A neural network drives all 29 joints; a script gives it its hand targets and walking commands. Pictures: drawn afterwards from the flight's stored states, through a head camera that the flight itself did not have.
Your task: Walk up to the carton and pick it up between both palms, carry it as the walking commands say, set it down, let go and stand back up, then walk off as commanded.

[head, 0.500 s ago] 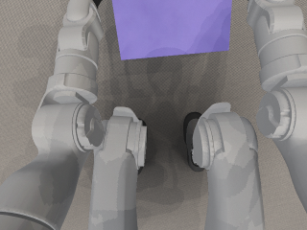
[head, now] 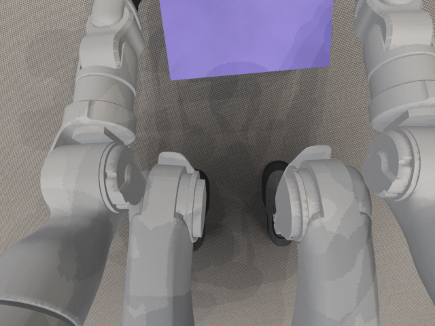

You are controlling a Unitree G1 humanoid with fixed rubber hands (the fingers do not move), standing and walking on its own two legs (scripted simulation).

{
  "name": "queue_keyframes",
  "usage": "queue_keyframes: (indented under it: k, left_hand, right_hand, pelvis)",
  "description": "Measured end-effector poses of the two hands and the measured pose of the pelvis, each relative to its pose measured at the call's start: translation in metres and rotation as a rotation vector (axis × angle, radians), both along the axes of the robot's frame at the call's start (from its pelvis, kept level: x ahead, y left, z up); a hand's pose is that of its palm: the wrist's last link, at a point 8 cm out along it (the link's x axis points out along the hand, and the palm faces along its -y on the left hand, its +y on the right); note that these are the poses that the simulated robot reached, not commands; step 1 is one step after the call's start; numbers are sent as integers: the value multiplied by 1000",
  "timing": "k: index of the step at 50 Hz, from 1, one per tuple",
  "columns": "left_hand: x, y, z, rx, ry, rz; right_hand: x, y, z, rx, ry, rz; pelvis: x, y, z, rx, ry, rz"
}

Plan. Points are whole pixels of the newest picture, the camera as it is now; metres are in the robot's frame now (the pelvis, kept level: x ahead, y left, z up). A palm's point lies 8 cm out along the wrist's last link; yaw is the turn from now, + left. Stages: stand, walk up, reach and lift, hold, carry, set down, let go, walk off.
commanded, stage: set down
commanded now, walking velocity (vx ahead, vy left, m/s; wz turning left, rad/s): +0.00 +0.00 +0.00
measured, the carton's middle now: out of the picture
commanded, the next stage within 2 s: none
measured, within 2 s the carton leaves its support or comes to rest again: rests again in 0.12 s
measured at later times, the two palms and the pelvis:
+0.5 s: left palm (125, 6) +0.53 +0.13 -0.18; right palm out of the picture +0.52 -0.20 -0.19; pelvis -0.01 +0.00 +0.00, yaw +0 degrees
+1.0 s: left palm (107, 8) +0.53 +0.16 -0.18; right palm out of the picture +0.52 -0.23 -0.18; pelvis -0.02 +0.00 -0.01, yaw -1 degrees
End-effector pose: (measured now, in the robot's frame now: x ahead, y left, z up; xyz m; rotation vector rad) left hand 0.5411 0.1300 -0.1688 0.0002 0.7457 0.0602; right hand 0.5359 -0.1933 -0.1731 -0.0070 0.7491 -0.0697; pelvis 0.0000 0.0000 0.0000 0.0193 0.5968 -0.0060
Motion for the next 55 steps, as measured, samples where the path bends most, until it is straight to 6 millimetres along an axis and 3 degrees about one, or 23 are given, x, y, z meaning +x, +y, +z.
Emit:
queue_keyframes:
  k: [21, 28, 38, 49, 55]
  left_hand:
    - [-6, 3, -10, 39, -3, -20]
    - [-16, 6, -13, 51, 18, -2]
    - [-16, 21, -6, 62, 12, 22]
    - [-13, 29, -11, 59, -6, 29]
    - [-2, 26, 15, 65, -75, 34]
  right_hand:
    - [-7, 3, -11, -17, -8, 23]
    - [-23, -11, -18, -60, 28, -29]
    - [-18, -34, 0, -77, 17, -75]
    - [-14, -38, -5, -68, -4, -75]
    - [0, -35, 22, -71, -83, -74]
  pelvis:
    - [-6, 0, -3, 0, -39, 2]
    - [-12, 0, 0, -2, -46, -3]
    - [-22, 0, -4, -1, -60, -11]
    - [-24, -1, -6, -2, -68, -14]
    - [-22, -1, 1, -2, -43, -15]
